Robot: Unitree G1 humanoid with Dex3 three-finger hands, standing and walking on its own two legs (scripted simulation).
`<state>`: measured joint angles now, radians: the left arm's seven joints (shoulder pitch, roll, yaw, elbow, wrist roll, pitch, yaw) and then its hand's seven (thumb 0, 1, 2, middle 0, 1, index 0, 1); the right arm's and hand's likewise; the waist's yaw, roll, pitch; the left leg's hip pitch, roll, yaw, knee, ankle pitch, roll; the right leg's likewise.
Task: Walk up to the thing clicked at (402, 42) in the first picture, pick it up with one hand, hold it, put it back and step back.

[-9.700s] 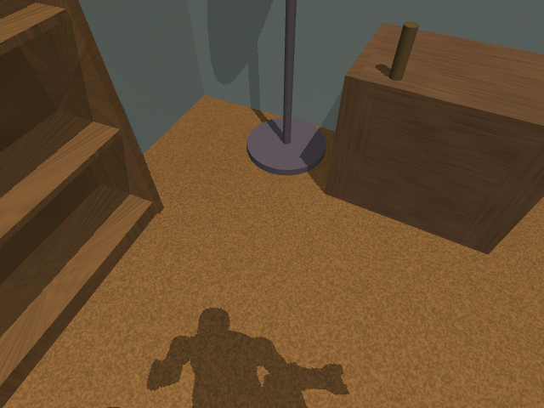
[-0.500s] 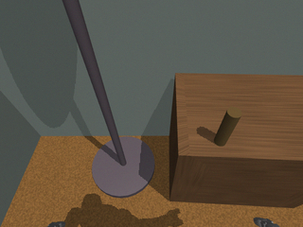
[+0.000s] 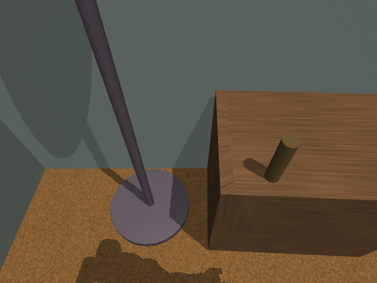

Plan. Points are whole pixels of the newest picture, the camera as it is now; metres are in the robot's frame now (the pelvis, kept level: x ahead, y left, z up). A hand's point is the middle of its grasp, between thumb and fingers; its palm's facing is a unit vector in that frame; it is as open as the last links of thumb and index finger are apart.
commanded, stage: walk up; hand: right
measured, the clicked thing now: (280, 160) +0.42 -0.22 -0.07
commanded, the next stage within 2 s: stand in 0.06 s
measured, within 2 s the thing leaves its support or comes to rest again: neither
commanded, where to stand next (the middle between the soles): +0.05 -0.01 m, yaw -1 degrees
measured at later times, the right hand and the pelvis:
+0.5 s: hand out of the picture +0.10 -0.26 -0.16, palm faces -0.02 +0.94 -0.34, open 7.4 cm; pelvis +0.02 +0.00 +0.00, yaw +0 degrees
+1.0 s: hand out of the picture +0.11 -0.26 -0.16, palm faces -0.01 +0.94 -0.34, open 7.4 cm; pelvis +0.03 +0.00 +0.00, yaw -1 degrees
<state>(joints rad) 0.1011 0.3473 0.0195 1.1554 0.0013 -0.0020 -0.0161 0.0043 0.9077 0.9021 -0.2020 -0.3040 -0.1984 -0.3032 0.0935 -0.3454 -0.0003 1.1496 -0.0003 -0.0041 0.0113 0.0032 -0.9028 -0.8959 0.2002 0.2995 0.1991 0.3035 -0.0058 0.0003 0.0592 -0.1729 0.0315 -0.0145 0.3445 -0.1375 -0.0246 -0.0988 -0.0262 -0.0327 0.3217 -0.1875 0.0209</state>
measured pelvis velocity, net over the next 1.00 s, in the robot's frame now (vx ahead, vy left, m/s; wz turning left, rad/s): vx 0.03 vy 0.00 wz -0.01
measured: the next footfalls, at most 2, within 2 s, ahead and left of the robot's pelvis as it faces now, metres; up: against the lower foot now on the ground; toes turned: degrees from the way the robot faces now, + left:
none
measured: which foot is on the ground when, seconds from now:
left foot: down 0.00-1.00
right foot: down 0.00-1.00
